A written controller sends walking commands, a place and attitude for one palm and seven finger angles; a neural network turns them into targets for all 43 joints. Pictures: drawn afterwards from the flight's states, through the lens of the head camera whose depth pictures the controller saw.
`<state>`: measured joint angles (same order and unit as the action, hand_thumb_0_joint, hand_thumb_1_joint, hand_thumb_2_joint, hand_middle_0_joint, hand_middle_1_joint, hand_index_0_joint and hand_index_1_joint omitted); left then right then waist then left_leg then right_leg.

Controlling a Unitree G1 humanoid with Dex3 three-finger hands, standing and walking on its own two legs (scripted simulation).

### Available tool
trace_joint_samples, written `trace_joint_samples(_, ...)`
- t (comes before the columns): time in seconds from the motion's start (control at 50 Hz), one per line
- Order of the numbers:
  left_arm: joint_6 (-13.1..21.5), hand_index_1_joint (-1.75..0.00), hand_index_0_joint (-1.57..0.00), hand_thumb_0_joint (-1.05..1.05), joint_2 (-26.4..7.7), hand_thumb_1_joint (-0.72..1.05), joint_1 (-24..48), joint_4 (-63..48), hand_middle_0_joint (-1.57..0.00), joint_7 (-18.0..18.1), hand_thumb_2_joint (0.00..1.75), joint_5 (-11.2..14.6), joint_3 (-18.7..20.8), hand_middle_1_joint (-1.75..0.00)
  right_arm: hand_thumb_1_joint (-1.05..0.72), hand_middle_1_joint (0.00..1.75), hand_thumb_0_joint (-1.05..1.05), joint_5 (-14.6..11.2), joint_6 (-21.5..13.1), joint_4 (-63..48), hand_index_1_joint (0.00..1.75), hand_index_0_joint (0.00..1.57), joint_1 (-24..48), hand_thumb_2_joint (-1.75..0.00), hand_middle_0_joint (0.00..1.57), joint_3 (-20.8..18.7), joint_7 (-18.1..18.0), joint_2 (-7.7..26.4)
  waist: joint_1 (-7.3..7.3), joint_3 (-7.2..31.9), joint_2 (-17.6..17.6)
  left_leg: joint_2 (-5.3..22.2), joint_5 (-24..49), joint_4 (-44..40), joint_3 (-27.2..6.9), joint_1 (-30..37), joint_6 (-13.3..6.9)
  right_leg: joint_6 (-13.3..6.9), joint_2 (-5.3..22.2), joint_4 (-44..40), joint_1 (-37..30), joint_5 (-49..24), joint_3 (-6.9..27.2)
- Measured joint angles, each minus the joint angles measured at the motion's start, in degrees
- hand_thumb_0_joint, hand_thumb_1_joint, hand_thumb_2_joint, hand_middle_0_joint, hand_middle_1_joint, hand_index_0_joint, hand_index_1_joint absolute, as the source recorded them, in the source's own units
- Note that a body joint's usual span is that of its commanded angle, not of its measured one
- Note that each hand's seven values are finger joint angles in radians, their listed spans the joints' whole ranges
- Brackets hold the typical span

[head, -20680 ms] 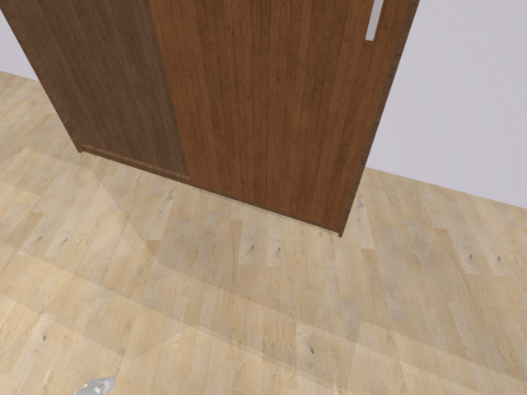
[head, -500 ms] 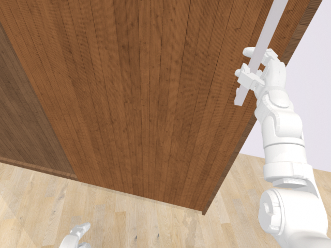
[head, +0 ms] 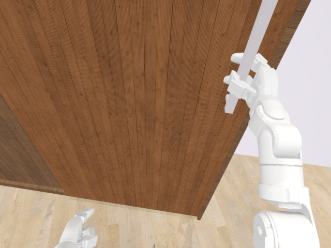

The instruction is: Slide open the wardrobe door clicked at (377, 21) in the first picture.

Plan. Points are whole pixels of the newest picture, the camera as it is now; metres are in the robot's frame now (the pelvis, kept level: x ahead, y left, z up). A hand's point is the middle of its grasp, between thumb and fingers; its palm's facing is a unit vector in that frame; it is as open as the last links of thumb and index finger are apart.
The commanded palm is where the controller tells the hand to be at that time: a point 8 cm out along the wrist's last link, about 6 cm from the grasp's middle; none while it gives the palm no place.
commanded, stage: tug the door sideways, standing still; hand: right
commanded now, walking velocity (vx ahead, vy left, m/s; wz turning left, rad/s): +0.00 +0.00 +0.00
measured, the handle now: (244, 60) +0.45 -0.14 +0.27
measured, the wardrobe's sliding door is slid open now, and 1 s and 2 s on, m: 0.00 0.00 0.18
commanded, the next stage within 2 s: step sideways, sliding the door along in 0.16 s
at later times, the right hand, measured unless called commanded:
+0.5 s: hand (230, 87) +0.40 -0.11 +0.23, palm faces +0.13 +0.99 -0.11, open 6.0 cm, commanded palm +0.38 -0.12 +0.25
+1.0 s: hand (225, 86) +0.41 -0.10 +0.23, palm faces +0.29 +0.95 -0.08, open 6.4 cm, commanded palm +0.40 -0.07 +0.23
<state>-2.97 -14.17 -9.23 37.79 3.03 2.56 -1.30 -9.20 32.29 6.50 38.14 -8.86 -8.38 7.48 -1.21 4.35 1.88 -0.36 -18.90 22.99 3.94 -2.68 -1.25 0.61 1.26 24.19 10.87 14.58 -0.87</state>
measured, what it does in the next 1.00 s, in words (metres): steps to the left: left foot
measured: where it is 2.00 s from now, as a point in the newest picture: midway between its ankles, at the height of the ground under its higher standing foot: outside the picture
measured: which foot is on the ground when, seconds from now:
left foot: down 0.00-0.38, up 0.40-0.62, down 0.64-0.86, up 0.88-1.00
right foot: down 0.00-1.00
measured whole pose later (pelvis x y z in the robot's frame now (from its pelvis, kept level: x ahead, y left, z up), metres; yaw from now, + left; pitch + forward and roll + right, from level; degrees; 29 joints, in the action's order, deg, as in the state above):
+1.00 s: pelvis -0.02 +0.12 -0.02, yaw -11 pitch -3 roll +1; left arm 4.7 -13.4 -4.6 40.2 1.1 3.3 3.3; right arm -6.9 -2.8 24.1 57.1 -1.3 -6.3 13.6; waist -7.0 -17.0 1.6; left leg 2.6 -24.8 65.6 0.2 -31.3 -1.4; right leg 3.9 8.1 36.1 15.9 17.1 -0.8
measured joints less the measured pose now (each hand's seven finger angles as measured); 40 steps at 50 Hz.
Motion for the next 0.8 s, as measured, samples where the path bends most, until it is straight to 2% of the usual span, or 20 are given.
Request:
trace_joint_samples(0.12, 0.5, -0.30, -0.20, 0.01, 0.5, 0.91, 1.1, 0.7, -0.20, 0.0, 0.90, -0.5, 0.3, -0.30, -0.73, 1.39, 0.01, 1.0, -0.8, 4.3, 1.37, 0.38, 3.7, -0.84, 0.37, 2.3, -1.7, -2.2, -0.79, -0.4, 0.7, 0.2, 0.1, 1.7, 1.1, -0.6, 0.1, -0.3, -0.7, 1.1, 1.3, -0.3, 2.3)
trace_joint_samples(0.28, 1.9, -0.30, -0.20, 0.01, 2.5, 0.91, 0.2, 1.7, -0.20, -0.8, 0.90, -1.0, 0.0, -0.30, -0.74, 1.39, 0.00, 2.1, -4.8, 11.9, 1.39, 0.35, 8.8, -0.84, 0.37, 4.9, -2.8, -3.6, -0.80, -1.1, 0.4, 0.2, -0.5, 3.2, 0.7, -1.6, 0.0, -0.1, -1.8, 2.2, 2.9, -0.6, 4.7)
trace_joint_samples(0.3, 1.7, -0.30, -0.20, 0.01, 2.5, 0.91, 0.2, 1.7, -0.20, -0.9, 0.90, -0.9, -0.2, -0.30, -0.74, 1.39, 0.00, 2.4, -6.6, 13.2, 1.39, 0.34, 9.2, -0.84, 0.37, 5.4, -2.2, -3.1, -0.82, -1.1, 0.5, 0.2, -0.6, 3.6, 0.4, -2.3, 0.5, -0.2, -1.8, 2.8, 3.8, -0.6, 4.7)
trace_joint_samples(0.36, 1.5, -0.30, -0.20, 0.01, 2.7, 0.91, 1.3, 1.3, -0.21, -1.0, 0.90, -1.2, -0.5, -0.30, -0.72, 1.39, -0.02, 3.1, -16.7, 17.5, 1.39, 0.31, 9.5, -0.83, 0.39, 6.8, 0.4, 0.6, -0.80, -2.4, 0.7, 0.1, -1.8, 6.5, -1.1, -5.1, 1.6, -0.3, -1.5, 5.3, 5.9, 0.1, 3.4)
trace_joint_samples(0.4, 2.2, -0.30, -0.20, 0.01, 3.2, 0.91, 2.0, 0.7, -0.21, -0.9, 0.90, -1.3, -0.2, -0.30, -0.72, 1.40, -0.04, 2.9, -21.8, 19.0, 1.39, 0.28, 10.0, -0.83, 0.41, 6.6, 0.9, 3.0, -0.68, -4.7, 0.6, 0.1, -2.1, 13.3, -2.5, -9.0, 1.9, -0.4, -1.2, 6.1, 6.4, 0.1, 1.9)
trace_joint_samples(0.46, 3.4, -0.30, -0.20, 0.01, 3.9, 0.91, 1.7, -0.1, -0.21, -1.1, 0.90, -1.4, 0.4, -0.30, -0.74, 1.40, -0.04, 2.3, -25.8, 20.8, 1.39, 0.23, 11.9, -0.84, 0.42, 5.4, 0.9, 5.3, -0.06, -8.8, 0.6, -1.1, -7.3, 28.0, -4.4, -16.4, 1.4, -0.3, -0.8, 6.1, 5.9, -0.8, 1.1)
trace_joint_samples(0.5, 3.5, -0.30, -0.20, 0.01, 3.9, 0.91, 0.9, 0.4, -0.21, -1.0, 0.90, -1.2, 0.4, -0.30, -0.76, 1.40, -0.04, 2.0, -27.0, 22.2, 1.40, 0.20, 13.5, -0.85, 0.43, 4.5, 1.0, 6.0, 0.11, -11.0, 0.8, -1.1, -8.5, 31.9, -4.5, -20.1, 1.0, 0.0, -0.4, 6.0, 5.6, -1.4, 1.5)
trace_joint_samples(0.56, 3.2, -0.30, -0.20, 0.01, 3.8, 0.91, -0.8, 1.9, -0.21, -0.5, 0.90, -0.6, 0.1, -0.30, -0.77, 1.40, -0.04, 1.9, -28.6, 24.5, 1.40, 0.17, 15.8, -0.86, 0.44, 3.5, 1.1, 6.9, -0.07, -13.3, 1.0, 0.3, -6.8, 27.6, -3.7, -21.9, 0.5, 0.7, 0.6, 7.1, 5.6, -1.2, 2.6)
trace_joint_samples(0.64, 4.1, -0.30, -0.20, 0.01, 3.5, 0.91, -4.0, 3.5, -0.21, 0.6, 0.90, 0.6, -0.1, -0.30, -0.78, 1.40, -0.04, 2.0, -30.7, 27.8, 1.40, 0.14, 18.4, -0.86, 0.44, 3.2, 0.6, 8.2, -1.33, -14.5, 1.3, 1.9, -1.2, 16.5, -1.7, -18.1, 0.1, 1.9, 2.2, 12.7, 7.5, 2.0, 4.4)
trace_joint_samples(0.66, 4.4, -0.30, -0.20, 0.01, 3.1, 0.91, -4.3, 3.9, -0.21, 1.1, 0.90, 1.0, 0.2, -0.30, -0.79, 1.40, -0.04, 2.1, -31.0, 28.2, 1.40, 0.13, 18.8, -0.87, 0.44, 3.0, 0.2, 8.4, -1.34, -14.8, 1.9, 1.6, 2.7, 15.9, -0.5, -17.8, 0.0, 1.3, 3.0, 15.0, 8.3, 3.6, 5.0)
trace_joint_samples(0.7, 4.8, -0.30, -0.20, 0.00, 1.9, 0.92, -4.3, 5.4, -0.21, 1.9, 0.90, 1.1, 0.5, -0.30, -0.79, 1.40, -0.04, 2.7, -31.5, 28.5, 1.39, 0.12, 19.2, -0.87, 0.43, 2.9, -0.7, 8.0, -0.12, -15.1, 2.7, 1.4, 2.9, 17.1, 2.2, -17.3, -0.8, -0.6, 3.2, 21.6, 10.9, 10.1, 6.2)
trace_joint_samples(0.72, 5.0, -0.30, -0.20, 0.00, 1.3, 0.92, -4.2, 6.2, -0.21, 2.3, 0.90, 0.9, 0.8, -0.30, -0.80, 1.40, -0.04, 3.0, -31.7, 28.5, 1.39, 0.11, 19.5, -0.87, 0.42, 3.1, -0.8, 7.4, 0.08, -15.4, 2.4, 1.9, 1.8, 17.1, 3.3, -16.8, -1.3, -1.0, 2.4, 26.5, 12.6, 12.6, 5.9)
trace_joint_samples(0.76, 5.7, -0.30, -0.20, 0.00, 0.0, 0.92, -3.8, 7.6, -0.21, 2.8, 0.90, 0.6, 1.4, -0.30, -0.80, 1.40, -0.04, 3.0, -32.1, 27.4, 1.38, 0.12, 19.7, -0.87, 0.42, 4.0, -0.7, 6.0, -0.60, -16.4, 1.6, 2.8, 1.2, 15.4, 4.5, -15.3, -1.9, -1.1, 1.1, 33.8, 14.6, 13.8, 4.0)
trace_joint_samples(0.8, 6.6, -0.30, -0.20, 0.01, -1.0, 0.92, -3.4, 7.7, -0.20, 2.9, 0.90, 0.3, 2.0, -0.30, -0.79, 1.40, -0.04, 2.9, -32.9, 25.7, 1.37, 0.12, 19.6, -0.87, 0.41, 5.1, -0.6, 4.9, -1.70, -17.5, 0.3, 3.7, 1.9, 13.5, 5.0, -14.0, -1.9, -1.2, 0.7, 30.7, 13.4, 12.9, 0.7)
